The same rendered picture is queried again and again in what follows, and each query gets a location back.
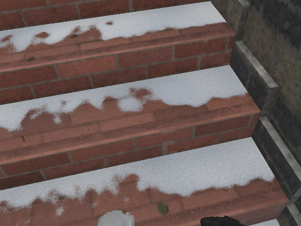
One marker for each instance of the left robot thigh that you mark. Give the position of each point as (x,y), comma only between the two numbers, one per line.
(117,218)

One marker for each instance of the right robot hand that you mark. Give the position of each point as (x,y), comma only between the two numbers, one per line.
(220,221)

